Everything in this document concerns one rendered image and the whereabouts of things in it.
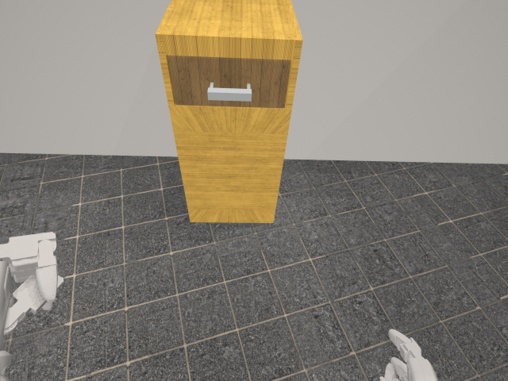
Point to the drawer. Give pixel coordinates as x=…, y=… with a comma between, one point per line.
x=191, y=76

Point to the robot right hand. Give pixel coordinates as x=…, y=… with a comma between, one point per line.
x=417, y=367

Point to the cabinet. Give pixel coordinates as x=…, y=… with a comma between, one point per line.
x=230, y=158

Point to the handle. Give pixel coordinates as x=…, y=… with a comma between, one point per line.
x=229, y=94

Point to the robot left hand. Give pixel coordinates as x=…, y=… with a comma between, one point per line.
x=29, y=259

